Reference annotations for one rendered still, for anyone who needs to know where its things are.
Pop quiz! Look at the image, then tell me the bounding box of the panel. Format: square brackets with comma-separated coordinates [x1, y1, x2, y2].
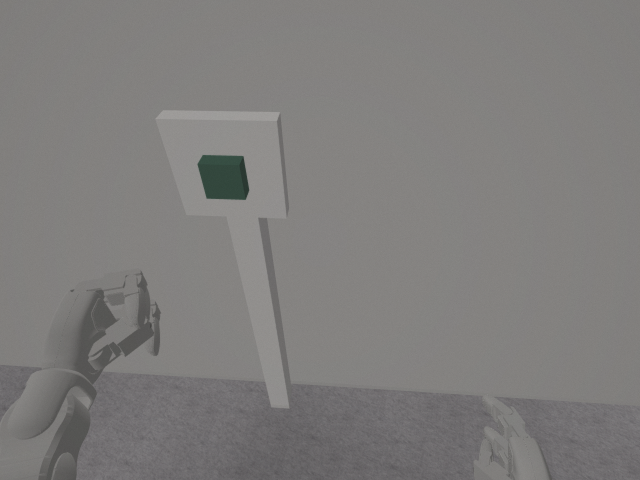
[155, 110, 292, 409]

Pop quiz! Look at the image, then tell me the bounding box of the robot left hand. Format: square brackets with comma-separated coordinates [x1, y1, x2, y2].
[41, 268, 161, 385]

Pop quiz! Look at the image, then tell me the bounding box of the robot right hand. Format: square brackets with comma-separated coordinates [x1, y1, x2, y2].
[473, 394, 552, 480]

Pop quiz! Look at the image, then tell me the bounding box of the robot left forearm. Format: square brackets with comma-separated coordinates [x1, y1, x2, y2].
[0, 368, 97, 480]

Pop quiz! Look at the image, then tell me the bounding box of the button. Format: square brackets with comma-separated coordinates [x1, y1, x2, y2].
[198, 155, 249, 200]

